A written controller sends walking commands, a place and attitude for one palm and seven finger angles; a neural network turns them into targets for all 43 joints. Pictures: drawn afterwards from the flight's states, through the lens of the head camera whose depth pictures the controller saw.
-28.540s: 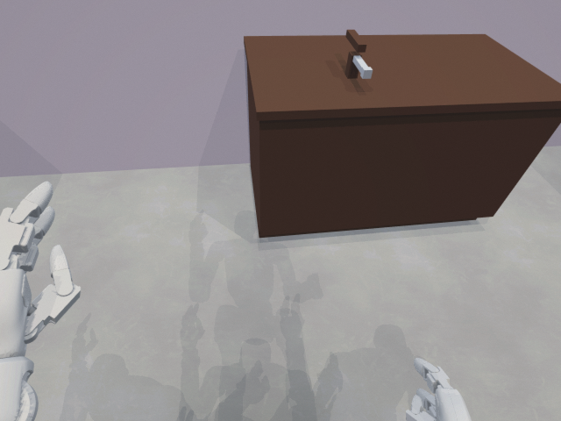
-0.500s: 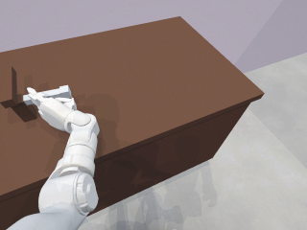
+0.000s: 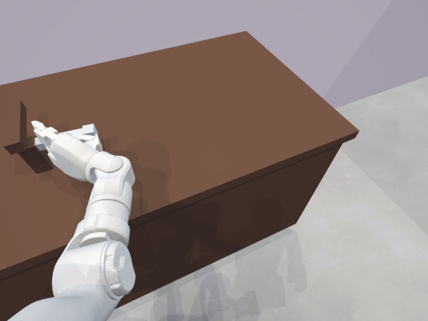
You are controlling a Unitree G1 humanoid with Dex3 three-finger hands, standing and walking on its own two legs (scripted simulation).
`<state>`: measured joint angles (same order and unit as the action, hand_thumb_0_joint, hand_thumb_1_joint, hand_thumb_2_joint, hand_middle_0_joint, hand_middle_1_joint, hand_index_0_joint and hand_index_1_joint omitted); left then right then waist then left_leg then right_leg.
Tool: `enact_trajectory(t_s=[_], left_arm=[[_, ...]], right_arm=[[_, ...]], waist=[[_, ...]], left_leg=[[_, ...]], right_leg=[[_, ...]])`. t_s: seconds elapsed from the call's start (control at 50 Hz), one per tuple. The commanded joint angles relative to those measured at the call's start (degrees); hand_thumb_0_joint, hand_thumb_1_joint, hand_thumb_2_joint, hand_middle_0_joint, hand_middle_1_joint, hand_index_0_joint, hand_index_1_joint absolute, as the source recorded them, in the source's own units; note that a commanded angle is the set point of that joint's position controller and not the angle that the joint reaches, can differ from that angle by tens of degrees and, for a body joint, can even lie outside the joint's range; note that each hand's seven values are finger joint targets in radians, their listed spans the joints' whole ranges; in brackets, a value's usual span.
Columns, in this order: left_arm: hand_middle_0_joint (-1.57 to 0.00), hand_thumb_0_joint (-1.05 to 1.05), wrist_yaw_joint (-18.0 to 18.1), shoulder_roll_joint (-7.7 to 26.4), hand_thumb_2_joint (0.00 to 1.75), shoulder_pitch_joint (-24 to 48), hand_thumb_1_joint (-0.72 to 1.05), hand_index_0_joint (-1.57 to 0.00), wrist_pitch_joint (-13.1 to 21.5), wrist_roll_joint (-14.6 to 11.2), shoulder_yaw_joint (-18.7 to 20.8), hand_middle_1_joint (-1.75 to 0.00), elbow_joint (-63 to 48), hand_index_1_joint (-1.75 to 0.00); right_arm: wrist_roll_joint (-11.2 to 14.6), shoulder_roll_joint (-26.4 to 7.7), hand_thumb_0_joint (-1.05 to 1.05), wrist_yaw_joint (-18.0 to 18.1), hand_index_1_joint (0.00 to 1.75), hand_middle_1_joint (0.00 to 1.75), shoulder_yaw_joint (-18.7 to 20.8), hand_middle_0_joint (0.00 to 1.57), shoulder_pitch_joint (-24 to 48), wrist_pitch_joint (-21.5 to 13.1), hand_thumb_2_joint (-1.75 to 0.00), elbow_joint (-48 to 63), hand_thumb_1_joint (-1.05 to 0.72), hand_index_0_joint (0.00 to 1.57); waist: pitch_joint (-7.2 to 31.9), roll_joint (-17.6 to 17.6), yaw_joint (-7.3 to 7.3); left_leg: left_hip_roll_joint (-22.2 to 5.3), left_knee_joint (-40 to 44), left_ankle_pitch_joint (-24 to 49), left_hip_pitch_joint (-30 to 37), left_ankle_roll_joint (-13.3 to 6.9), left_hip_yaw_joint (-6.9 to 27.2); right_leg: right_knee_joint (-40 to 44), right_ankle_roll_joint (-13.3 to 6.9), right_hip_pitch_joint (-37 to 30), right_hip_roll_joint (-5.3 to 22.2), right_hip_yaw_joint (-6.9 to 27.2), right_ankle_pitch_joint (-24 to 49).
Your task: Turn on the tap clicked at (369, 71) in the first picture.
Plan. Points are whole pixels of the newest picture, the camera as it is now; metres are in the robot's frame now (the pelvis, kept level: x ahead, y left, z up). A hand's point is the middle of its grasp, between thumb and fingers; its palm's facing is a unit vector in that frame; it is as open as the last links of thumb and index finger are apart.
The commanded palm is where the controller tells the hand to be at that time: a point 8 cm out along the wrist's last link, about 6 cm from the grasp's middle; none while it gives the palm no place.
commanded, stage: lift the hand up off the lever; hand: left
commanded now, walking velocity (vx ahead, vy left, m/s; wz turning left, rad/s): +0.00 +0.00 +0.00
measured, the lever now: (90, 133) +0.52 +0.26 +0.05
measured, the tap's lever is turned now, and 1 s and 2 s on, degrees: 83 83 83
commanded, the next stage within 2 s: draw the hand back beside the body in 0.94 s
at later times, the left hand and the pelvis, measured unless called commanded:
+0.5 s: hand (87, 137) +0.45 +0.23 +0.11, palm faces +0.85 -0.51 -0.12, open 7.9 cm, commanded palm +0.39 +0.23 +0.12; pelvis +0.00 -0.01 +0.01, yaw +0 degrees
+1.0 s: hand (89, 137) +0.45 +0.22 +0.11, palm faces +0.84 -0.53 -0.14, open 7.9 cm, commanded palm +0.39 +0.23 +0.13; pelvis +0.01 +0.01 +0.01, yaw +0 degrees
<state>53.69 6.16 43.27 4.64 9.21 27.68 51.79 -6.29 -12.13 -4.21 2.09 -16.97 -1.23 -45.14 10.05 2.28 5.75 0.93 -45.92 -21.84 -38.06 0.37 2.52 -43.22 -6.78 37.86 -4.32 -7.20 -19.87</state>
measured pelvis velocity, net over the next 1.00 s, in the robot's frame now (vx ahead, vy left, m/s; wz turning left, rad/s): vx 0.01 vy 0.01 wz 0.00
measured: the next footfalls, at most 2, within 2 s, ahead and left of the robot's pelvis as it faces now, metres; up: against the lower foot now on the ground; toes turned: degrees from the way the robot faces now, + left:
none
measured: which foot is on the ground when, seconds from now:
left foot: down 0.00-1.00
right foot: down 0.00-1.00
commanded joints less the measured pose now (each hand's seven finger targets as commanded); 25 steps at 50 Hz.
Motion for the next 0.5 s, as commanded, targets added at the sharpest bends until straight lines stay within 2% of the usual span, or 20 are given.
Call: enact_trajectory(t_s=[0.0, 0.04, 0.12, 0.14, 0.2, 0.22, 0.24, 0.26, 0.28, 0.3, 0.32, 0.34, 0.36, 0.4, 0.42, 0.44, 0.48], left_arm=[[-0.15, 0.0, -0.85, 9.92, 0.9, 25.19, 0.9, -0.15, 2.27, 0.8, -3.79, -0.15, -11.47, -0.15], [-0.15, 0.0, -1.22, 10.37, 0.9, 25.04, 0.9, -0.15, 1.99, 0.25, -3.36, -0.15, -12.04, -0.15], [-0.15, 0.0, -1.4, 11.23, 0.9, 26.71, 0.9, -0.15, 1.98, -0.05, -3.45, -0.15, -12.06, -0.15], [-0.15, 0.0, -1.49, 11.91, 0.9, 26.95, 0.9, -0.15, 2.15, 0.05, -2.92, -0.15, -12.3, -0.15], [-0.15, 0.0, -1.45, 14.55, 0.9, 26.39, 0.9, -0.15, 2.26, 0.29, -1.22, -0.15, -13.04, -0.15], [-0.15, 0.0, -1.53, 13.78, 0.9, 27.44, 0.9, -0.15, 2.29, 0.44, -2.17, -0.15, -13.68, -0.15], [-0.15, 0.0, -1.55, 15.54, 0.9, 26.91, 0.9, -0.15, 2.26, 0.7, -0.48, -0.15, -13.76, -0.15], [-0.15, 0.0, -1.89, 14.28, 0.9, 26.31, 0.9, -0.15, 2.04, 0.86, -1.89, -0.15, -14.12, -0.15], [-0.15, 0.0, -1.96, 14.01, 0.9, 26.27, 0.9, -0.15, 1.89, 0.59, -2.01, -0.15, -14.55, -0.15], [-0.15, 0.0, -2.21, 13.26, 0.9, 25.57, 0.9, -0.15, 1.66, 0.44, -2.57, -0.15, -14.48, -0.15], [-0.15, 0.0, -2.37, 14.21, 0.9, 24.1, 0.9, -0.15, 1.26, 0.15, -1.7, -0.15, -14.38, -0.15], [-0.15, 0.0, -2.63, 13.74, 0.9, 22.95, 0.9, -0.15, 0.91, -0.22, -1.63, -0.15, -14.82, -0.15], [-0.15, 0.0, -2.86, 13.69, 0.9, 22.74, 0.9, -0.15, 0.56, -0.7, -1.7, -0.15, -14.9, -0.15], [-0.15, 0.0, -3.53, 12.35, 0.9, 21.39, 0.9, -0.15, -0.08, -1.66, -2.65, -0.15, -15.88, -0.15], [-0.15, 0.0, -3.64, 12.85, 0.9, 21.52, 0.9, -0.15, -0.32, -1.91, -2.31, -0.15, -16.27, -0.15], [-0.15, 0.0, -3.8, 13.34, 0.9, 21.04, 0.9, -0.15, -0.54, -1.82, -1.78, -0.15, -16.37, -0.15], [-0.15, 0.0, -3.88, 12.21, 0.9, 22.17, 0.9, -0.15, -0.69, -1.91, -3.24, -0.15, -17.58, -0.15]], right_arm=[[0.61, -7.45, 0.0, 1.11, 0.3, 0.3, 2.27, 0.2, -1.42, -1.68, -0.9, 5.23, -0.9, 0.2], [0.76, -7.58, 0.0, 1.38, 0.3, 0.3, 2.25, 0.2, -1.06, -1.76, -0.9, 5.25, -0.9, 0.2], [1.0, -7.5, 0.0, 1.78, 0.3, 0.3, 2.02, 0.2, -0.66, -1.94, -0.9, 5.26, -0.9, 0.2], [1.08, -7.59, 0.0, 1.88, 0.3, 0.3, 2.1, 0.2, -0.44, -1.92, -0.9, 5.02, -0.9, 0.2], [1.16, -7.58, 0.0, 2.11, 0.3, 0.3, 2.07, 0.2, -0.58, -1.78, -0.9, 5.37, -0.9, 0.2], [1.12, -7.57, 0.0, 2.12, 0.3, 0.3, 1.96, 0.2, -0.39, -1.76, -0.9, 5.38, -0.9, 0.2], [1.06, -7.72, 0.0, 2.18, 0.3, 0.3, 2.18, 0.2, -0.87, -1.69, -0.9, 5.28, -0.9, 0.2], [1.23, -7.51, 0.0, 2.16, 0.3, 0.3, 2.15, 0.2, -0.71, -1.57, -0.9, 5.62, -0.9, 0.2], [1.21, -7.57, 0.0, 2.14, 0.3, 0.3, 2.09, 0.2, -0.72, -1.58, -0.9, 5.65, -0.9, 0.2], [1.26, -7.51, 0.0, 2.16, 0.3, 0.3, 2.12, 0.2, -0.68, -1.6, -0.9, 5.79, -0.9, 0.2], [1.42, -7.68, 0.0, 2.25, 0.3, 0.3, 2.16, 0.2, -0.65, -1.51, -0.9, 5.95, -0.9, 0.2], [1.46, -7.87, 0.0, 2.28, 0.3, 0.3, 2.24, 0.2, -0.38, -1.4, -0.9, 6.05, -0.9, 0.2], [1.64, -7.87, 0.0, 2.35, 0.3, 0.3, 2.18, 0.2, -0.77, -1.33, -0.9, 6.09, -0.9, 0.2], [1.95, -7.86, 0.0, 2.46, 0.3, 0.3, 2.17, 0.2, -0.26, -1.31, -0.9, 6.58, -0.9, 0.2], [2.06, -7.93, 0.0, 2.55, 0.3, 0.3, 2.11, 0.2, -0.03, -1.33, -0.9, 6.47, -0.9, 0.2], [2.08, -8.1, 0.0, 2.59, 0.3, 0.3, 2.22, 0.2, -0.2, -1.23, -0.9, 6.29, -0.9, 0.2], [2.22, -7.95, 0.0, 2.61, 0.3, 0.3, 2.1, 0.2, 0.31, -1.31, -0.9, 6.41, -0.9, 0.2]], waist=[[16.86, -2.61, 0.93], [16.69, -1.65, 0.57], [15.75, -2.82, 0.98], [15.68, -1.77, 0.67], [17.12, -2.81, 0.4], [17.27, -2.03, 0.69], [18.48, -1.64, -0.12], [18.24, -0.11, 0.09], [18.63, -0.2, 0.24], [18.39, -1.58, 0.32], [18.75, -2.17, 0.04], [18.53, -1.28, -0.48], [18.97, -2.65, -0.27], [17.87, -3.4, -0.39], [17.18, -2.8, -0.31], [16.74, -2.65, -0.89], [16.34, -2.74, -0.3]], left_leg=[[0.36, 4.88, 9.87, 2.77, -2.02, -0.92], [0.54, 5.29, 9.43, 3.08, -2.06, -0.89], [0.64, 5.7, 7.59, 2.14, -2.19, -0.98], [0.68, 5.7, 7.68, 2.47, -2.22, -0.86], [0.74, 5.54, 7.94, 1.36, -2.25, -1.03], [0.75, 5.75, 8.16, 1.83, -2.24, -1.12], [0.76, 5.79, 9.12, 2.3, -2.27, -0.92], [0.67, 5.94, 9.85, 3.04, -2.21, -1.16], [0.73, 5.75, 10.28, 3.46, -2.24, -1.29], [0.68, 5.85, 10.27, 3.37, -2.24, -1.3], [0.68, 5.84, 10.22, 3.13, -2.18, -1.3], [0.78, 6.17, 10.97, 3.49, -2.17, -1.3], [0.73, 6.43, 11.26, 3.6, -2.15, -1.35], [0.73, 7.03, 11.04, 3.87, -2.08, -1.51], [0.72, 7.17, 10.78, 4.01, -2.07, -1.54], [0.76, 7.62, 11.32, 4.44, -2.08, -1.3], [0.74, 7.79, 11.23, 5.44, -2.22, -1.36]], right_leg=[[8.13, 7.17, -18.27, 5.27, 8.07, 17.16], [8.68, 7.19, -18.58, 5.43, 8.34, 17.08], [9.91, 7.77, -19.14, 6.02, 9.39, 15.59], [9.84, 7.52, -18.79, 5.94, 9.3, 15.44], [9.8, 8.14, -21.28, 6.62, 10.36, 17.87], [9.7, 8.07, -21.16, 6.63, 10.24, 18.22], [9.06, 7.8, -21.87, 6.43, 9.83, 19.41], [8.73, 7.65, -21.49, 6.27, 9.53, 20.02], [8.79, 7.8, -21.75, 6.32, 9.56, 21.07], [8.98, 7.96, -22.07, 6.34, 9.51, 21.53], [9.3, 8.19, -23.11, 6.61, 10.02, 22.19], [9.15, 8.0, -23.35, 6.48, 9.78, 23.52], [9.05, 8.26, -24.22, 6.64, 9.67, 24.62], [9.93, 8.42, -24.71, 6.66, 9.8, 24.58], [10.4, 8.45, -24.63, 6.78, 10.08, 24.13], [10.22, 8.08, -24.64, 6.56, 9.48, 24.19], [10.67, 8.13, -23.88, 6.51, 9.45, 23.07]])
